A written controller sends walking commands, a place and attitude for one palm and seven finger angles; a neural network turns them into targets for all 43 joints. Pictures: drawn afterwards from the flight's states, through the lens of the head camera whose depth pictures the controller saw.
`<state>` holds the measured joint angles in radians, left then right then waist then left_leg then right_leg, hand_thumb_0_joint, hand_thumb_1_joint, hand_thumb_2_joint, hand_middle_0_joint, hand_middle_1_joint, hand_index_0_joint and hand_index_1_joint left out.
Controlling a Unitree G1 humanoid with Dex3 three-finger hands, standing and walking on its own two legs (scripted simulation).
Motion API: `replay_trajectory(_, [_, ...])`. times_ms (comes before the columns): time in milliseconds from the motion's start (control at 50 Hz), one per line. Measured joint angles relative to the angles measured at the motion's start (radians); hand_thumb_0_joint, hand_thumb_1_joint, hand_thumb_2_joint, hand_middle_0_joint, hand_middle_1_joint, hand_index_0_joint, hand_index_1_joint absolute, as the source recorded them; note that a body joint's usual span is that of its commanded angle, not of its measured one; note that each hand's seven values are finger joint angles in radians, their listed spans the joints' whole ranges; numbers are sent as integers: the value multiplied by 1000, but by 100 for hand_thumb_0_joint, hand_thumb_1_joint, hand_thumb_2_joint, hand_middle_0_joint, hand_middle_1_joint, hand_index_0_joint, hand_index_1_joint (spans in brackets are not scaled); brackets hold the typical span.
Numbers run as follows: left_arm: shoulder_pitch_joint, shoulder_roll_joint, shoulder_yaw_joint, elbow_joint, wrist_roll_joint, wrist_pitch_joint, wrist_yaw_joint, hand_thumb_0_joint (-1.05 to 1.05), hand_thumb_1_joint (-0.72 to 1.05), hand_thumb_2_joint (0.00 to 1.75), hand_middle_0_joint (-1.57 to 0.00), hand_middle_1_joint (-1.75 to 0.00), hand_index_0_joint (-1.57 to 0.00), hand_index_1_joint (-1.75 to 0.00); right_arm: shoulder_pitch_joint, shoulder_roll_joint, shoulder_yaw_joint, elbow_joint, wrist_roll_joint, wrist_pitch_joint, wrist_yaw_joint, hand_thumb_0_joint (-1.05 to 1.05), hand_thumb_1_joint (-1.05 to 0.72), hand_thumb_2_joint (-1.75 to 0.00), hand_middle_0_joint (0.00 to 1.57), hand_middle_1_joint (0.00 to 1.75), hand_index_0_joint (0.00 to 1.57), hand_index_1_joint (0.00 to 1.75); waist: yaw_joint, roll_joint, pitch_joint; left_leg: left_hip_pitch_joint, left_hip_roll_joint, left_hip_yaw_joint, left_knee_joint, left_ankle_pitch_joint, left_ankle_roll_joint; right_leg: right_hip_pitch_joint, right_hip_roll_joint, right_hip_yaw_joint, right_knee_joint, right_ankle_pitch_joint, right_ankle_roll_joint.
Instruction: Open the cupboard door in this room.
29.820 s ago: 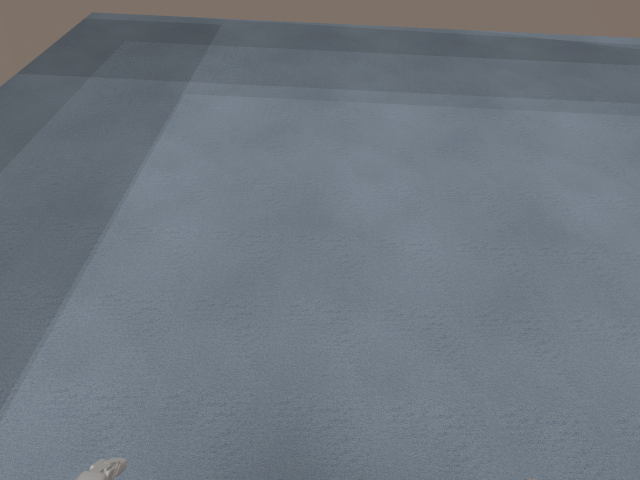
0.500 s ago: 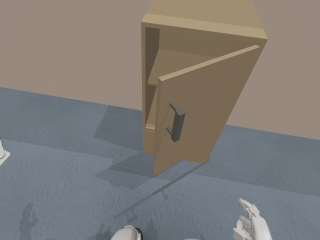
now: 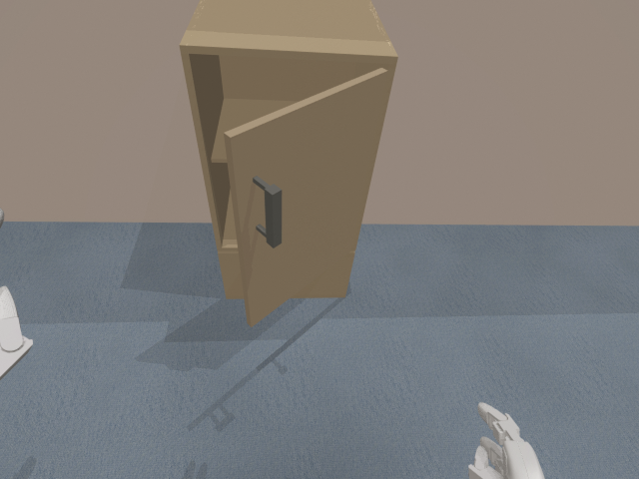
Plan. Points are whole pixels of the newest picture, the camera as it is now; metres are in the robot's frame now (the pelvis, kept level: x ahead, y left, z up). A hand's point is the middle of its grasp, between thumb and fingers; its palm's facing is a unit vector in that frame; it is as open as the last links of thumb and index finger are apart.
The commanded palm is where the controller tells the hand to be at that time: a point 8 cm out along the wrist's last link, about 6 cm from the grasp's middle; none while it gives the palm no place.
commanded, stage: stop stepping back and stand still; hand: left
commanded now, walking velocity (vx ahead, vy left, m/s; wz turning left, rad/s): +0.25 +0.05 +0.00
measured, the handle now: (266, 212) +0.59 +0.10 -0.04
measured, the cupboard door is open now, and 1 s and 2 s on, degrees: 42 42 42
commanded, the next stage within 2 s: let the arm hang, fingers relaxed in 0.50 s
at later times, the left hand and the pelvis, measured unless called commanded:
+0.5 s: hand out of the picture +0.18 +0.28 +0.16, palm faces +0.47 -0.74 -0.48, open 7.4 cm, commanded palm +0.11 +0.31 +0.18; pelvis -0.03 +0.00 -0.01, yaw +1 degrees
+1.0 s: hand out of the picture -0.02 +0.21 -0.18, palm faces +0.07 -0.98 -0.19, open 6.9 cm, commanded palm none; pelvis -0.04 +0.02 +0.00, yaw +3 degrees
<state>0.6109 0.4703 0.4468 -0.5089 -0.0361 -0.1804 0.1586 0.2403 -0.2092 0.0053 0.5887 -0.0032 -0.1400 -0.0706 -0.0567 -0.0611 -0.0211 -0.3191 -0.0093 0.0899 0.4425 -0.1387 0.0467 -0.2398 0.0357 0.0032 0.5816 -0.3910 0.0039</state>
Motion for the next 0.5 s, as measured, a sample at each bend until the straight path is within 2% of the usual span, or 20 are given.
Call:
replay_trajectory(20, [15, -1, -1, -6, 3, -3, 3, 2, 89, 90, -21, -30, -21, -30, 12, -2, 0, 0, -1, 0, -2, 1, -90, -90, 20, 30, 20, 30, -1, 2, -6, -8, 1, 0, 5, 0, -3, 19, -3, -17, -38, 7, -5])
replay_trajectory(40, [21, -8, -5, -5, 6, -7, 4, 2, 89, 90, -21, -30, -21, -30, 21, -5, -1, 5, -2, 3, -4, 1, -90, -90, 20, 30, 20, 30, -2, 12, -8, -21, 6, -5, 21, -13, -8, 26, 0, -29, -67, 36, -27])
replay_trajectory(80, [16, -26, -22, 6, 13, -9, 5, 2, 89, 90, -21, -30, -21, -30, 35, -11, -10, 18, -6, 21, -7, 1, -90, -90, 20, 30, 20, 30, -1, 39, -9, -57, 14, -27, 89, -120, -23, 24, 12, -47, -77, 66, -57])
replay_trajectory(120, [10, -39, -30, 14, 19, -10, 9, 2, 89, 90, -21, -30, -21, -30, 47, -14, -17, 47, -9, 38, -4, 1, -90, -90, 20, 30, 20, 30, 28, 38, -21, -122, 5, -48, 272, -205, -39, 12, 12, -35, -81, 100, -82])
replay_trajectory(160, [-11, -63, -37, 43, 24, -27, 12, 2, 89, 90, -21, -30, -21, -30, 60, -19, -19, 79, -10, 44, -1, 1, -90, -90, 20, 30, 20, 30, 50, 35, -30, -169, 4, -60, 442, -209, -47, 11, 7, -21, -89, 127, -82])
replay_trajectory(180, [-27, -75, -41, 64, 28, -35, 13, 2, 89, 90, -21, -30, -21, -30, 69, -21, -19, 90, -9, 46, -2, 1, -90, -90, 20, 30, 20, 30, 54, 35, -36, -176, 11, -60, 474, -201, -47, 13, 4, -19, -95, 129, -76])
replay_trajectory(240, [-87, -98, -55, 119, 35, -38, 16, 2, 89, 90, -21, -30, -21, -30, 88, -20, -19, 110, -6, 41, -14, 1, -90, -90, 20, 30, 20, 30, 54, 33, -47, -136, 38, -46, 407, -196, -37, 14, -11, -26, -97, 126, -66])
replay_trajectory(300, [-114, -110, -66, 123, 36, -33, 21, 2, 89, 90, -21, -30, -21, -30, 88, -21, -18, 112, -7, 27, -24, 2, -90, -90, 20, 30, 20, 30, 46, 35, -41, -31, 55, -29, 221, -191, -25, 7, -22, -34, -71, 111, -57])
replay_trajectory(340, [-106, -110, -66, 92, 31, -33, 22, 2, 89, 90, -21, -30, -21, -30, 80, -29, -20, 94, -7, 16, -27, 2, -90, -90, 20, 30, 20, 30, 36, 58, -30, 40, 66, -42, 94, -167, -17, -9, -13, -43, -29, 90, -44])
replay_trajectory(360, [-104, -103, -60, 79, 28, -34, 23, 2, 89, 90, -21, -30, -21, -30, 65, -23, -22, 90, -5, 14, -28, 2, -90, -90, 20, 30, 20, 30, 33, 53, -16, 41, 62, -40, 93, -124, -33, -17, -19, -41, -2, 76, -38])
replay_trajectory(400, [-90, -81, -38, 67, 23, -36, 20, 2, 89, 90, -21, -30, -21, -30, 40, -2, -16, 84, -3, 11, -26, 2, -90, -90, 20, 30, 20, 30, 34, 35, 1, 41, 54, -23, 116, -116, -56, -27, -28, -20, 37, 47, -24])
replay_trajectory(460, [-80, -50, -9, 67, 24, -28, 20, 2, 89, 90, -21, -30, -21, -30, 23, 33, 0, 67, -5, -4, -21, 2, -90, -90, 20, 30, 20, 30, 29, 31, 7, 39, 53, -22, 123, -130, -65, -29, -25, -27, 57, 16, -8])
replay_trajectory(500, [-83, -49, -5, 67, 24, -23, 19, 2, 89, 90, -21, -30, -21, -30, 12, 45, 14, 60, -4, -14, -11, 1, -90, -90, 20, 30, 20, 30, 31, 45, 18, 33, 63, -31, 136, -137, -70, -11, -13, -39, 14, 63, -26])
